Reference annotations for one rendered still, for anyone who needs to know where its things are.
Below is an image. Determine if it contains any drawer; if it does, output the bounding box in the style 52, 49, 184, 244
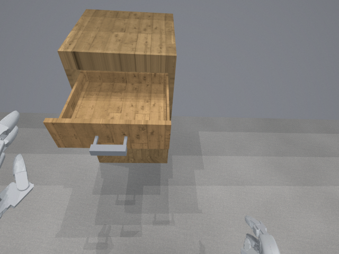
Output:
43, 70, 171, 149

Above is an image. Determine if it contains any left robot hand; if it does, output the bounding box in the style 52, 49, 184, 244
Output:
0, 111, 34, 219

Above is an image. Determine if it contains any right robot hand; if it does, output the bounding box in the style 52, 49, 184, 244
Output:
241, 215, 280, 254

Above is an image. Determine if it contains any cabinet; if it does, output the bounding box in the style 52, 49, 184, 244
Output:
58, 9, 177, 164

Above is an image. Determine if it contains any handle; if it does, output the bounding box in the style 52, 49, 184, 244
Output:
89, 136, 128, 156

